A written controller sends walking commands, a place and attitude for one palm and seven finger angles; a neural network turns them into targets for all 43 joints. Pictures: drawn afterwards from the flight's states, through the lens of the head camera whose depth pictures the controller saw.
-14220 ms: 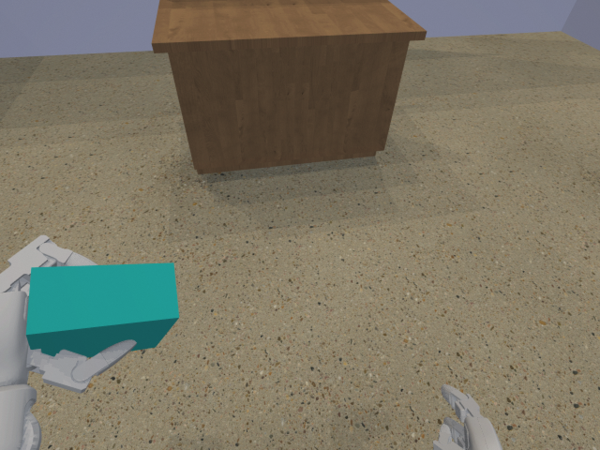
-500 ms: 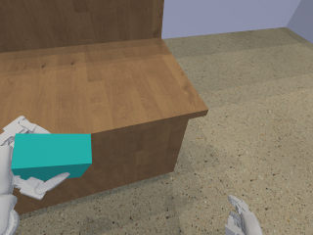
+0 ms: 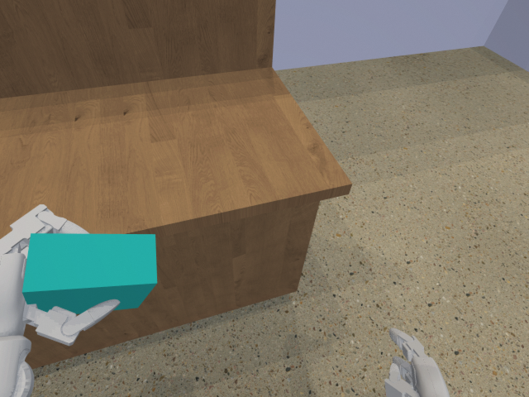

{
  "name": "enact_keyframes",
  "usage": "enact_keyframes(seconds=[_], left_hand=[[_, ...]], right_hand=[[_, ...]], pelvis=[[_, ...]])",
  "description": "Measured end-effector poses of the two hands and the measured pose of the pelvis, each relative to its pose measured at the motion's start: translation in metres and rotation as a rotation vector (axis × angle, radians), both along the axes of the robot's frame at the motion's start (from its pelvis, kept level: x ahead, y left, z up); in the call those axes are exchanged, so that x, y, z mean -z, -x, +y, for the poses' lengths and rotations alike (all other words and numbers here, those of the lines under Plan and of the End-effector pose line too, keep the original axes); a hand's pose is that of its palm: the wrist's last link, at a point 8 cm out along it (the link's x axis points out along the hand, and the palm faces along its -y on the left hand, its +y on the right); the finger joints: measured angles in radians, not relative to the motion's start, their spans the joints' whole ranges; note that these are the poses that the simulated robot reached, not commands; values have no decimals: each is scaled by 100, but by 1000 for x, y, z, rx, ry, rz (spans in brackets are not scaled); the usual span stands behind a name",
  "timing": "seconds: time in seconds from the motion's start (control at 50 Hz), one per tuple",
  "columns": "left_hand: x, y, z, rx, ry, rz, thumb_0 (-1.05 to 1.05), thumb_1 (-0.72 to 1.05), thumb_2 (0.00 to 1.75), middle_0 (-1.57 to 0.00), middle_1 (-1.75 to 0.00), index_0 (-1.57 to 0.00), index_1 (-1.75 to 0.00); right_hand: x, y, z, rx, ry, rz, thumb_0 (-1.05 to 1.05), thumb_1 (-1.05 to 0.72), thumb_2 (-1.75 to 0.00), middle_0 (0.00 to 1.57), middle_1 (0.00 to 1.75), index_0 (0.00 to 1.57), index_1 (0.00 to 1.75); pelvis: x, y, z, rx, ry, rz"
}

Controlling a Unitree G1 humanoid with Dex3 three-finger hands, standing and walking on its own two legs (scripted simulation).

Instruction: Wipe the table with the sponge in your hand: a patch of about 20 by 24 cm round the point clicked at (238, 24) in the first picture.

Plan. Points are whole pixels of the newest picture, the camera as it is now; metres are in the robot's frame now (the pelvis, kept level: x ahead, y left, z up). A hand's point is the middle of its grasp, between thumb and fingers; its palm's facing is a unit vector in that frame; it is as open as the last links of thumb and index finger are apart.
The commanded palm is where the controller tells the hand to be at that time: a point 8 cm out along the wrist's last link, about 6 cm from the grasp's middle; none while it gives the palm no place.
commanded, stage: shuffle to correct the standing spot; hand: left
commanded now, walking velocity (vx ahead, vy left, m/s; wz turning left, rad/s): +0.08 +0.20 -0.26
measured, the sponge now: (111, 276) +0.23 +0.21 +0.12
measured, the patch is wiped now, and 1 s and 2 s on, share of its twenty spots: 0.00 0.00 0.00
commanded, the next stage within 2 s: none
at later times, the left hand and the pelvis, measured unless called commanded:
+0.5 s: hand (53, 257) +0.23 +0.27 +0.15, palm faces +0.35 -0.84 -0.42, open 10.1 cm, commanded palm +0.18 +0.31 +0.17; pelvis +0.01 +0.03 -0.02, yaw -1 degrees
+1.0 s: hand (40, 258) +0.23 +0.29 +0.14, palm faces +0.36 -0.83 -0.42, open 10.1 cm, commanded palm +0.18 +0.33 +0.17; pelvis +0.01 +0.05 -0.03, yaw -2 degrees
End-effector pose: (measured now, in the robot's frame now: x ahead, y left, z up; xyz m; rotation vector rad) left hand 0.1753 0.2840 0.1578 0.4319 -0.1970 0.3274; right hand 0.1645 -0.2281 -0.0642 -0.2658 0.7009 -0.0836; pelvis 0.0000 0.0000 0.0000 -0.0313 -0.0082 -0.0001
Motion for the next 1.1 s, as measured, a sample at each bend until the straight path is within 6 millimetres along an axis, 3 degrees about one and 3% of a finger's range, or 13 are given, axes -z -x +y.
enact_keyframes(seconds=[0.32, 0.56, 0.82, 0.94, 1.02, 1.1], left_hand=[[-4, -20, 20, 45, -40, -60, -1, -50, 102, -74, -136, -74, -136], [-8, -14, 28, 33, -84, -86, -1, -50, 102, -74, -136, -74, -136], [-10, -11, 26, 33, -87, -98, -1, -50, 102, -74, -136, -74, -136], [-2, -10, 38, 38, -79, -130, -1, -50, 102, -74, -136, -74, -136], [-2, -17, 45, 29, -100, -87, -1, -50, 102, -74, -136, -74, -136], [-11, -20, 39, 43, -128, -96, -1, -50, 102, -74, -136, -74, -136]], right_hand=[[9, -2, 17, 50, -15, -14, 1, -91, -90, 20, 30, 20, 30], [30, 0, 35, 36, -60, 31, 1, -91, -90, 20, 30, 20, 30], [31, 2, 33, 43, -66, 27, 1, -91, -90, 20, 30, 20, 30], [33, 6, 29, 74, -11, 46, 1, -91, -90, 20, 30, 20, 30], [33, 11, 38, 108, -40, 19, 1, -91, -90, 20, 30, 20, 30], [38, 14, 49, 76, -82, 11, 1, -91, -90, 20, 30, 20, 30]], pelvis=[[12, -10, 26, 27, -19, -9], [21, -9, 34, 18, -20, -6], [22, -7, 37, 7, -9, -13], [30, -6, 49, 20, -34, -20], [26, -6, 52, 43, -54, -27], [26, -7, 52, 35, -45, -24]])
